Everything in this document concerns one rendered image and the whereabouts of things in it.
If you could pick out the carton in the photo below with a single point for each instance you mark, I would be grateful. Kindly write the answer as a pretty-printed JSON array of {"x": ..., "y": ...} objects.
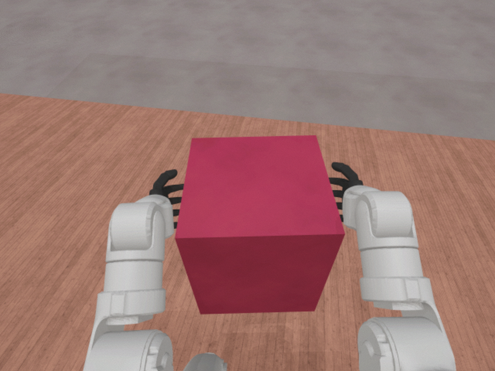
[{"x": 258, "y": 228}]

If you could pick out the left robot upper arm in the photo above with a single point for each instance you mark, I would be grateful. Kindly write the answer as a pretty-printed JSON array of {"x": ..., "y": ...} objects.
[{"x": 134, "y": 350}]

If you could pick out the robot right hand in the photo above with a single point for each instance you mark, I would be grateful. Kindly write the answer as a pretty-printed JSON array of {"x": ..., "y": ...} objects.
[{"x": 349, "y": 174}]

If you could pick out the robot left thigh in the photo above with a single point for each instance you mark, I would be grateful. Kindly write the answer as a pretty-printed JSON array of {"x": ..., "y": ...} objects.
[{"x": 206, "y": 362}]

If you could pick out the robot left hand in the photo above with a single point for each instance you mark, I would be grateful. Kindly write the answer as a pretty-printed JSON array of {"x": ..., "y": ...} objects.
[{"x": 160, "y": 189}]

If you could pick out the left robot forearm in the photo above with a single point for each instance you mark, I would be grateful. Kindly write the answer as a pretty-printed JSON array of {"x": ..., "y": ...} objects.
[{"x": 133, "y": 275}]

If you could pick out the right robot upper arm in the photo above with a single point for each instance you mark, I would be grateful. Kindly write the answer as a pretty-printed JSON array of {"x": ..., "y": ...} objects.
[{"x": 403, "y": 344}]

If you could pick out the right robot forearm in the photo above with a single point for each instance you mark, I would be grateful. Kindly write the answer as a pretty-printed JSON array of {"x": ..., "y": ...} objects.
[{"x": 391, "y": 265}]

